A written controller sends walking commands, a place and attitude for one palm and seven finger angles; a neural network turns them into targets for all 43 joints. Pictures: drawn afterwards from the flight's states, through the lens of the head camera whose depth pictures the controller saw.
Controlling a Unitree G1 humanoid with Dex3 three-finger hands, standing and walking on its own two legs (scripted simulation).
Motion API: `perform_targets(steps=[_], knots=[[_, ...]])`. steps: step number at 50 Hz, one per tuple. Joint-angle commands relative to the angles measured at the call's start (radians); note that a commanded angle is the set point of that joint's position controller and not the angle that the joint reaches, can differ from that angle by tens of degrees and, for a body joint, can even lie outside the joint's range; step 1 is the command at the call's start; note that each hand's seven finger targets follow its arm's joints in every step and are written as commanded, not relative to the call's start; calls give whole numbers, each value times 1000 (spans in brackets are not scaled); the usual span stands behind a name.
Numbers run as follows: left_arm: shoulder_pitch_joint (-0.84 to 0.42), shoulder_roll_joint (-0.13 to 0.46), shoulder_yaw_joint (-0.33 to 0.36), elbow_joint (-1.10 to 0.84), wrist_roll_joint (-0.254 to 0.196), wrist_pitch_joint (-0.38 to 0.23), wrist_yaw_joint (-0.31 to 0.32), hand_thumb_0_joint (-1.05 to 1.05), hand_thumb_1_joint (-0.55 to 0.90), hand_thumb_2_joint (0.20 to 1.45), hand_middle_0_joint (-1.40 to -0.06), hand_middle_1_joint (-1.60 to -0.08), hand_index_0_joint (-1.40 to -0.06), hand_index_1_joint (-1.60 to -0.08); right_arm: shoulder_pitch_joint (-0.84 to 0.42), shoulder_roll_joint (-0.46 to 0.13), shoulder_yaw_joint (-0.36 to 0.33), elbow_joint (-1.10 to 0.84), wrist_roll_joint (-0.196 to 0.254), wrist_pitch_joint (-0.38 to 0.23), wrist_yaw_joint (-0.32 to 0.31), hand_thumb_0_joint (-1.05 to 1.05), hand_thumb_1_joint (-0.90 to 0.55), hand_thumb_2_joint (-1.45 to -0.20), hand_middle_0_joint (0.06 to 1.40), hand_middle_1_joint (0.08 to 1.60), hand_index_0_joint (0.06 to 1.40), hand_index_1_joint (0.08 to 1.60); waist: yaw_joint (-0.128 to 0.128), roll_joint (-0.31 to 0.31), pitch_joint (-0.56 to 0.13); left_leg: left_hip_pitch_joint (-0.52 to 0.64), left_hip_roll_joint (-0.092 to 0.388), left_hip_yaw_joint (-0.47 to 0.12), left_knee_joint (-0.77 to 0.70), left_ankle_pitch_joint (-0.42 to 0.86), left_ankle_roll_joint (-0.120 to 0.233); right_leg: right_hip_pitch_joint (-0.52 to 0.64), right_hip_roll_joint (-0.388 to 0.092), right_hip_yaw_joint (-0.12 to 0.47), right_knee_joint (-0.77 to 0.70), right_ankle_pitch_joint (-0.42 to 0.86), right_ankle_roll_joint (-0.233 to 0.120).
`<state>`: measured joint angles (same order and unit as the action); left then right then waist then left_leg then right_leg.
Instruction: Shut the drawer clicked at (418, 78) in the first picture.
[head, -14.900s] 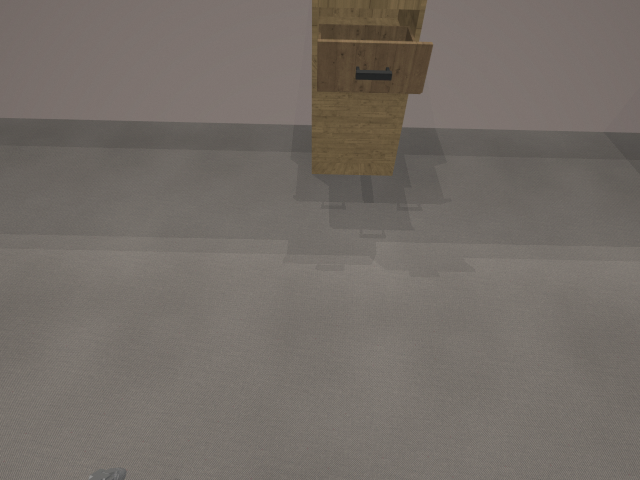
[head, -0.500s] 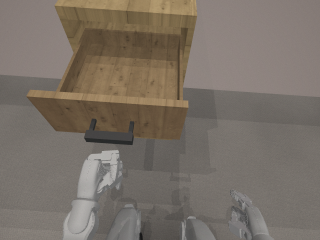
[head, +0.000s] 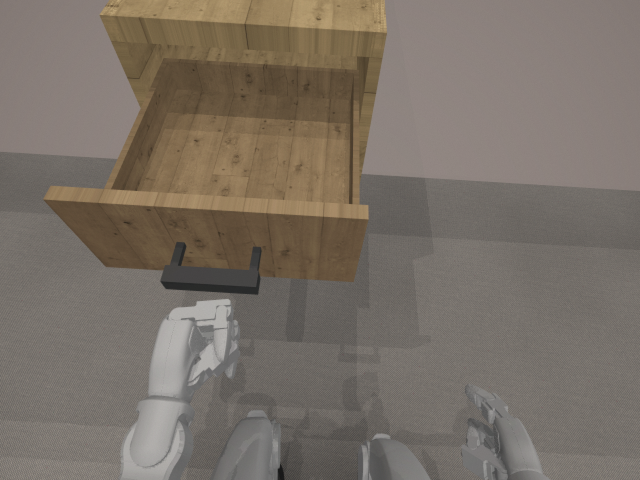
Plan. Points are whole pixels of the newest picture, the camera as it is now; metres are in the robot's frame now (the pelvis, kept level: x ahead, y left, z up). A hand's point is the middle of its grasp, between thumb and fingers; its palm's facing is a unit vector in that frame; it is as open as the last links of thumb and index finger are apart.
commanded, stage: push the drawer shut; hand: left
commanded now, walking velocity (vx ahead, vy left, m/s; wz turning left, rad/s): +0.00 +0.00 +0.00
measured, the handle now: (215, 265) +0.37 +0.15 +0.03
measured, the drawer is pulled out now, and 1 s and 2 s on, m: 0.30 0.21 0.09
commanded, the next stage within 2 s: none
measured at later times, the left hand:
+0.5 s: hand (239, 314) +0.31 +0.11 +0.02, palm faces -0.06 -1.00 -0.03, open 3.1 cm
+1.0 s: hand (249, 262) +0.38 +0.11 +0.02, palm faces -0.04 -1.00 -0.04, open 3.2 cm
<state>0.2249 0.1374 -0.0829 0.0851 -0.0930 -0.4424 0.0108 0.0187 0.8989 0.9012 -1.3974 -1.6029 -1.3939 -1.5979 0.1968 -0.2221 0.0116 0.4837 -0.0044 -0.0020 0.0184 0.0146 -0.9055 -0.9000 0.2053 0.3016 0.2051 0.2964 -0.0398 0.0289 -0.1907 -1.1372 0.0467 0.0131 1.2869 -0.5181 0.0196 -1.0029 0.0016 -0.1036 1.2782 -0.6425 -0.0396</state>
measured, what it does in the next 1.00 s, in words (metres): stands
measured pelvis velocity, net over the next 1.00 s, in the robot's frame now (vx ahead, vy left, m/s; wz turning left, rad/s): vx -0.02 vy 0.01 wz -0.01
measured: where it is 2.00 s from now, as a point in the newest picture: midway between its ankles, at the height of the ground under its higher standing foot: outside the picture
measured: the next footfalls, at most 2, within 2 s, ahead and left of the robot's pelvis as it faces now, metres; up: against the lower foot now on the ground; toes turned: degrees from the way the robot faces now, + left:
none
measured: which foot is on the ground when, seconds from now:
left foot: down 0.00-1.00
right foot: down 0.00-1.00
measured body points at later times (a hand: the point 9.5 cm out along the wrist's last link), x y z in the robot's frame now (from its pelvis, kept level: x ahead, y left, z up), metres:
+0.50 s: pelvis -0.01 +0.00 +0.00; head +0.09 +0.01 +0.44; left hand +0.31 +0.16 +0.02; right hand +0.15 -0.24 -0.11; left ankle +0.05 +0.11 -0.62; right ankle -0.01 -0.10 -0.62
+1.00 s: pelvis -0.02 +0.01 +0.00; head +0.09 +0.02 +0.44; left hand +0.37 +0.16 +0.03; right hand +0.09 -0.25 -0.12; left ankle +0.05 +0.11 -0.62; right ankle -0.01 -0.10 -0.62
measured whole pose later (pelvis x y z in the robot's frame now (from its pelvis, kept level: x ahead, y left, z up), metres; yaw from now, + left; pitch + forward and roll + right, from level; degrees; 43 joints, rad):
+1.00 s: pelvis -0.02 +0.01 +0.00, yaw +0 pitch +22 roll -3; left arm -0.38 0.17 0.03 0.65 -0.08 -0.48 0.05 0.01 0.86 0.94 -1.40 -1.60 -1.40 -1.60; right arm 0.24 -0.24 0.01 0.60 -0.01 0.04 0.02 0.01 -0.91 -0.90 0.21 0.30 0.21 0.30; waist -0.09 0.03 -0.17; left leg -1.19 0.05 0.02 1.27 -0.48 0.03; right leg -1.06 0.00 -0.10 1.27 -0.60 -0.03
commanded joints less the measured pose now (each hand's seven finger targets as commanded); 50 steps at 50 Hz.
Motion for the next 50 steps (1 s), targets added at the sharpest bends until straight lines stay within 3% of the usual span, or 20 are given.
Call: perform_targets(steps=[1, 8, 10, 12, 16, 17, 20, 24, 26, 29, 33, 34, 39, 43, 46, 50], knots=[[-142, 43, 24, -184, 4, -72, -2, 0, 900, 900, -1400, -1600, -1400, -1600, -15, -126, -49, -133, -2, -46, -15, 0, -900, -900, 200, 300, 200, 300, -28, -30, -263, 294, -27, -53, -134, 229, 14, 81, 16, 78, -208, 324, 14], [-247, 60, 63, -134, -16, -71, -12, 0, 900, 900, -1400, -1600, -1400, -1600, -15, -131, -50, -113, -1, -44, -16, 0, -900, -900, 200, 300, 200, 300, -18, -10, -310, 304, -30, -45, -128, 245, 13, 105, 14, 87, -210, 343, 14], [-260, 93, 98, -107, -18, -63, -13, 0, 900, 900, -1400, -1600, -1400, -1600, -8, -137, -51, -104, 0, -39, -18, 0, -900, -900, 200, 300, 200, 300, -14, -18, -317, 299, -29, -43, -128, 261, 14, 120, 15, 93, -211, 363, 15], [-283, 47, 50, -109, -18, -57, -23, 0, 900, 900, -1400, -1600, -1400, -1600, -10, -134, -52, -108, 2, -37, -15, 0, -900, -900, 200, 300, 200, 300, -21, 8, -323, 332, -27, -45, -136, 277, 13, 106, 13, 84, -210, 376, 14], [-383, 60, 62, -74, -21, -62, -12, 0, 900, 900, -1400, -1600, -1400, -1600, -3, -140, -52, -83, 1, -36, -20, 0, -900, -900, 200, 300, 200, 300, -44, -36, -306, 306, -25, -49, -126, 243, 18, 89, 14, 89, -220, 341, 20], [-405, 76, 78, -74, -19, -69, -9, 0, 900, 900, -1400, -1600, -1400, -1600, -3, -143, -52, -78, 0, -35, -21, 0, -900, -900, 200, 300, 200, 300, -37, -15, -313, 308, -26, -52, -129, 239, 15, 85, 14, 86, -214, 328, 17], [-481, 79, 71, -37, -12, -77, -3, 0, 900, 900, -1400, -1600, -1400, -1600, -3, -147, -51, -62, 0, -35, -21, 0, -900, -900, 200, 300, 200, 300, -50, -13, -293, 305, -24, -57, -130, 213, 16, 54, 16, 86, -221, 284, 15], [-581, 61, 56, -11, -5, -84, 8, 0, 900, 900, -1400, -1600, -1400, -1600, 2, -150, -55, -49, 1, -33, -20, 0, -900, -900, 200, 300, 200, 300, -52, 29, -328, 358, -22, -69, -141, 199, 10, 11, 15, 72, -213, 254, 12], [-601, 54, 51, 24, -2, -77, 13, 0, 900, 900, -1400, -1600, -1400, -1600, 8, -154, -55, -43, -1, -28, -19, 0, -900, -900, 200, 300, 200, 300, -59, 9, -337, 362, -22, -71, -140, 206, 13, 12, 15, 73, -217, 260, 15], [-640, 70, 72, 45, -3, -73, 19, 0, 900, 900, -1400, -1600, -1400, -1600, 12, -156, -55, -41, 0, -21, -18, 0, -900, -900, 200, 300, 200, 300, -47, 20, -356, 370, -24, -72, -155, 195, 9, 28, 15, 71, -221, 248, 12], [-711, 71, 83, 124, 1, -67, 31, 0, 900, 900, -1400, -1600, -1400, -1600, 17, -159, -53, -30, 1, -10, -18, 0, -900, -900, 200, 300, 200, 300, -60, -4, -326, 364, -23, -76, -164, 169, 8, 8, 18, 68, -230, 226, 14], [-757, 63, 72, 124, 0, -72, 32, 0, 900, 900, -1400, -1600, -1400, -1600, 18, -158, -51, -28, 0, -11, -17, 0, -900, -900, 200, 300, 200, 300, -64, 22, -328, 361, -27, -73, -164, 152, 8, 7, 17, 72, -233, 214, 14], [-794, 84, 118, 217, 2, -84, 41, 0, 900, 900, -1400, -1600, -1400, -1600, 36, -162, -55, -13, -3, -5, -14, 0, -900, -900, 200, 300, 200, 300, -60, 2, -344, 365, -26, -70, -167, 167, 6, 15, 19, 72, -235, 227, 13], [-884, 92, 133, 288, 4, -98, 39, 0, 900, 900, -1400, -1600, -1400, -1600, 52, -165, -54, 1, -4, 2, -13, 0, -900, -900, 200, 300, 200, 300, -74, -4, -324, 348, -28, -70, -167, 148, 7, 0, 22, 72, -235, 215, 14], [-960, 104, 143, 329, 14, -107, 42, 0, 900, 900, -1400, -1600, -1400, -1600, 66, -168, -53, 11, -6, 7, -12, 0, -900, -900, 200, 300, 200, 300, -80, 41, -339, 369, -27, -76, -167, 155, 3, -32, 24, 67, -220, 219, 12], [-1022, 111, 160, 380, 17, -114, 51, 0, 900, 900, -1400, -1600, -1400, -1600, 94, -175, -61, 25, -11, 13, -9, 0, -900, -900, 200, 300, 200, 300, -93, 24, -378, 393, -24, -84, -158, 201, 5, -38, 26, 61, -210, 254, 13]])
